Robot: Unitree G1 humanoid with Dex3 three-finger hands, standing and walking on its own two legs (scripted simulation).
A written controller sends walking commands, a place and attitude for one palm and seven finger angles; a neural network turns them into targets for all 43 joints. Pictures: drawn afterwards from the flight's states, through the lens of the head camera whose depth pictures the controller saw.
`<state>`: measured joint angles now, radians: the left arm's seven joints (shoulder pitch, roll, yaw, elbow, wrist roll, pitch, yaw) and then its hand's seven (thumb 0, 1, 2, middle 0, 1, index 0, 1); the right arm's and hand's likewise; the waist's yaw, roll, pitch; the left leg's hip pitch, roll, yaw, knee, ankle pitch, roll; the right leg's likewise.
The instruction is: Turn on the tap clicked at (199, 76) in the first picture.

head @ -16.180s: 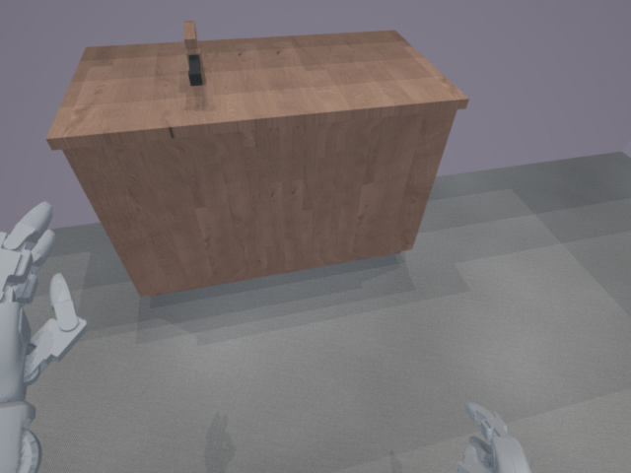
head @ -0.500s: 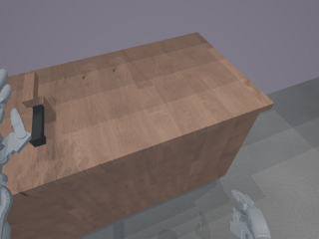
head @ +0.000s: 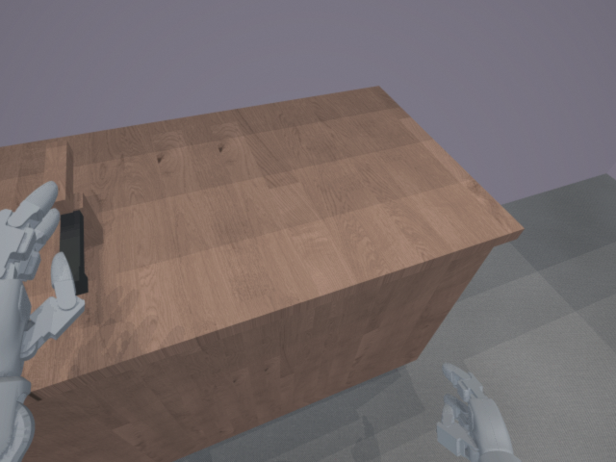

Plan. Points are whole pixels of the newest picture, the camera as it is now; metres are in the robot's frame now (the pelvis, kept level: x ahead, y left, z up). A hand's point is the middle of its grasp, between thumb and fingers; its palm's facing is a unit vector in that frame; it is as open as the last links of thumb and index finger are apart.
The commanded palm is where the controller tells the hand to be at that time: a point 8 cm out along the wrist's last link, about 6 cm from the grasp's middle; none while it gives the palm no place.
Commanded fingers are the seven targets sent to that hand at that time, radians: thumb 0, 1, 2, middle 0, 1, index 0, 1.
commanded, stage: look again from close up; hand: left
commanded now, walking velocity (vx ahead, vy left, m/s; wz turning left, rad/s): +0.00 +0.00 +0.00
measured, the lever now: (71, 282) +0.30 +0.33 +0.06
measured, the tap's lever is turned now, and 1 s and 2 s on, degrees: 0 0 0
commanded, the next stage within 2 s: come to a stop and stand still in 0.20 s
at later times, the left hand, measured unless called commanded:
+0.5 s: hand (35, 310) +0.21 +0.28 +0.15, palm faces +0.40 -0.85 -0.34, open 7.4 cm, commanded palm +0.15 +0.31 +0.17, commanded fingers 0.00 0.90 0.90 -0.20 -0.30 -0.20 -0.30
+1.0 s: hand (54, 336) +0.19 +0.26 +0.14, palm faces +0.41 -0.83 -0.38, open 7.4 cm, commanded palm +0.14 +0.28 +0.17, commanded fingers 0.00 0.90 0.90 -0.20 -0.30 -0.20 -0.30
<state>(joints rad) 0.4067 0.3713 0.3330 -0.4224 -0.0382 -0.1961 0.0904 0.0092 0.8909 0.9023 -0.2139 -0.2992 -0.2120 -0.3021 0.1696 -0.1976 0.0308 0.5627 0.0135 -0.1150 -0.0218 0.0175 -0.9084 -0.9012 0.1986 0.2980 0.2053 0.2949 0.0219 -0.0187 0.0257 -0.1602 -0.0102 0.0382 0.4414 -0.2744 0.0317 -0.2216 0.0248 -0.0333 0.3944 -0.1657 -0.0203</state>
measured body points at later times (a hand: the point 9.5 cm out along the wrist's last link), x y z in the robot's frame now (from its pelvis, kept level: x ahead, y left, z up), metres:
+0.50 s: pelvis -0.01 +0.03 +0.00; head +0.00 +0.05 +0.45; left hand +0.18 +0.32 +0.17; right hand +0.17 -0.18 -0.07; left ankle -0.02 +0.09 -0.74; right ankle +0.03 -0.11 -0.74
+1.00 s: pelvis -0.02 -0.01 +0.00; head +0.00 +0.01 +0.45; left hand +0.17 +0.30 +0.16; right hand +0.16 -0.23 -0.08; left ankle -0.02 +0.09 -0.74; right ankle +0.03 -0.11 -0.74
